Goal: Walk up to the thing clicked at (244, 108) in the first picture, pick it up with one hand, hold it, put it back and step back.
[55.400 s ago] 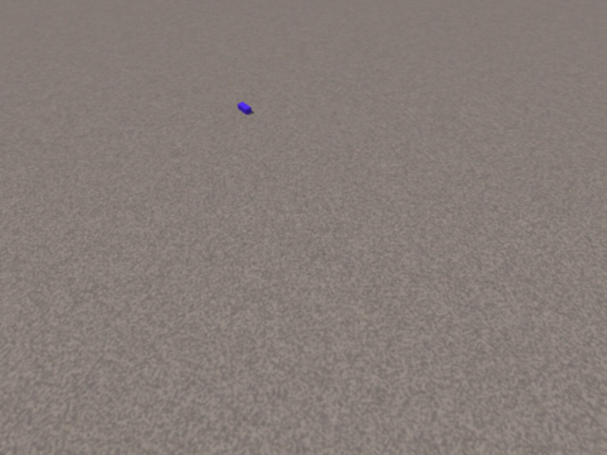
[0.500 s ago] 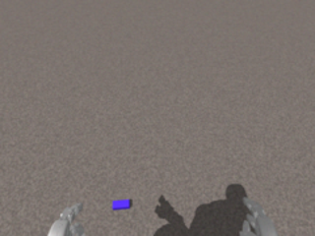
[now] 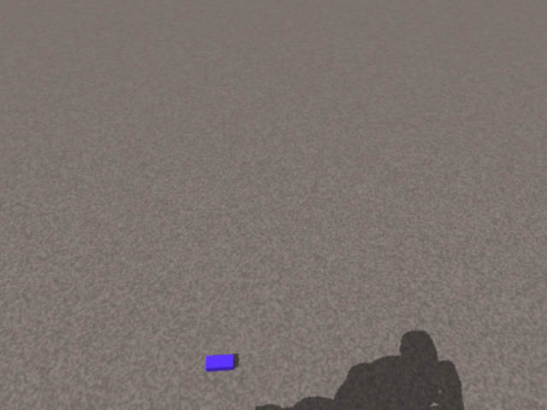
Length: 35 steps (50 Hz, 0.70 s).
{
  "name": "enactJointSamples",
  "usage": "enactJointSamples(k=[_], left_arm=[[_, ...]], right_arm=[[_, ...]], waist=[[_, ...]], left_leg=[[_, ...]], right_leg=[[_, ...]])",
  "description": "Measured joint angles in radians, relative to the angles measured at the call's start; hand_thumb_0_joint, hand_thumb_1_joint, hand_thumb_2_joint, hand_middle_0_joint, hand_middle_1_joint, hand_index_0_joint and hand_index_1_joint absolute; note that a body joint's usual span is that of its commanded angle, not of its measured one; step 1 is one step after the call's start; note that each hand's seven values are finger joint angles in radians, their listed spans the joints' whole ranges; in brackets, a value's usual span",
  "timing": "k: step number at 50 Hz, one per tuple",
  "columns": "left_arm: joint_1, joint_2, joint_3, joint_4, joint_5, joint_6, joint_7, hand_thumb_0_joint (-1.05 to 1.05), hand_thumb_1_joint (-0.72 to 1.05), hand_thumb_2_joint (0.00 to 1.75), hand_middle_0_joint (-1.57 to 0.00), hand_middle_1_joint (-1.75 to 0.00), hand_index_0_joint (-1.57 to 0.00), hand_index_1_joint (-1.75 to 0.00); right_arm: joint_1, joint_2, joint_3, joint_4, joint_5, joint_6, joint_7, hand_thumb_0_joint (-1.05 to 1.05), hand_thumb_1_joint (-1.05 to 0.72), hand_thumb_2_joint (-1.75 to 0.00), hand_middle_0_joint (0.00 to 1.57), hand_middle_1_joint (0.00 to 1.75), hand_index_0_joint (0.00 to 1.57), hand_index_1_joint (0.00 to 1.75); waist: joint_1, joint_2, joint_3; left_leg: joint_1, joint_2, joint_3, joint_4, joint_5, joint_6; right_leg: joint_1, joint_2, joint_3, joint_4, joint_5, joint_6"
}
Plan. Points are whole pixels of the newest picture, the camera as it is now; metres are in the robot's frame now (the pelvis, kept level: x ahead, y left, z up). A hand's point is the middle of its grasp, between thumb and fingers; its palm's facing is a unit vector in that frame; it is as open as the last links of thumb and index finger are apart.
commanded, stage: stand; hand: left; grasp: from above
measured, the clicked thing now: (220, 362) +0.45 +0.20 -0.75
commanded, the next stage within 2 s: step back in 1.98 s
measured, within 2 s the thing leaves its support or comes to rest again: neither
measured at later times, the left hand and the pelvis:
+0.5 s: hand out of the picture +0.04 +0.23 -0.15, palm faces +0.01 -0.94 -0.33, open 7.4 cm; pelvis -0.01 -0.01 +0.01, yaw +0 degrees
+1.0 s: hand out of the picture +0.08 +0.21 -0.15, palm faces -0.02 -0.94 -0.33, open 7.4 cm; pelvis +0.00 -0.02 +0.01, yaw -1 degrees
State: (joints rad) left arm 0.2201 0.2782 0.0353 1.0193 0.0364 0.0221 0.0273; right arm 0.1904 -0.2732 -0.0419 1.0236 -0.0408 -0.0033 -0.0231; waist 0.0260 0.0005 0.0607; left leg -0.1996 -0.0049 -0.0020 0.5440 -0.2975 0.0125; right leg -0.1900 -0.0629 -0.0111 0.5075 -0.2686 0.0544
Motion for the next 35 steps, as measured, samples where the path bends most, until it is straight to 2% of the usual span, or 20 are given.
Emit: enactJointSamples(k=[15, 35], left_arm=[[-0.050, 0.005, -0.006, 0.098, -0.001, -0.015, 0.000, 0.01, 0.91, 0.90, -0.21, -0.30, -0.20, -0.30], [-0.076, 0.021, -0.009, 0.126, -0.009, -0.022, -0.013, 0.01, 0.91, 0.90, -0.21, -0.30, -0.20, -0.30]], right_arm=[[-0.033, -0.008, 0.003, 0.075, 0.011, 0.002, 0.003, 0.01, -0.90, -0.90, 0.21, 0.30, 0.21, 0.30], [-0.045, -0.040, 0.013, 0.106, 0.016, 0.005, 0.012, 0.01, -0.91, -0.90, 0.21, 0.30, 0.20, 0.30]], waist=[[-0.008, 0.007, 0.001], [-0.018, 0.012, 0.009]], left_leg=[[0.089, 0.000, 0.002, -0.135, 0.075, -0.007], [0.095, 0.025, 0.004, -0.175, 0.095, -0.028]], right_leg=[[0.080, 0.000, -0.001, -0.116, 0.065, -0.004], [0.078, 0.026, 0.001, -0.149, 0.084, -0.024]])
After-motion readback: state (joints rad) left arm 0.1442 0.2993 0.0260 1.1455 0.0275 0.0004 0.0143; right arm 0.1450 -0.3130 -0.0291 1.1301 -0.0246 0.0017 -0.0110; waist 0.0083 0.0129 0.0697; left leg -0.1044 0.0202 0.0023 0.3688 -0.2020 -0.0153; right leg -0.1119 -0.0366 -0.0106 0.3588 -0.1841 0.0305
